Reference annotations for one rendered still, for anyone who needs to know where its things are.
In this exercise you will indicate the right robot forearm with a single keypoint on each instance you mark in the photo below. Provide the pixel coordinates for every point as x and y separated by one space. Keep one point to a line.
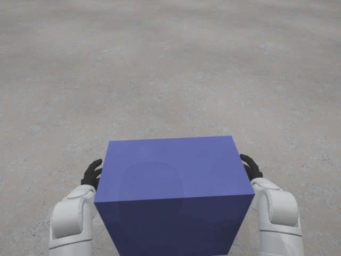
278 220

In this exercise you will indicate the left robot forearm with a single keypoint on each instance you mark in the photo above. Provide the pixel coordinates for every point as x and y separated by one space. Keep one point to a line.
71 229

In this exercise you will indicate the robot left hand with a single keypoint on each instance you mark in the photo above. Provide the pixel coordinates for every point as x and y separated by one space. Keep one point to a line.
90 176

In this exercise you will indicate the carton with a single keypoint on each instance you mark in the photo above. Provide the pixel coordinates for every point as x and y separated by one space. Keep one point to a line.
173 197

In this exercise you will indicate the robot right hand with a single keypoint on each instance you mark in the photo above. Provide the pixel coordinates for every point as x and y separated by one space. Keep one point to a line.
252 171

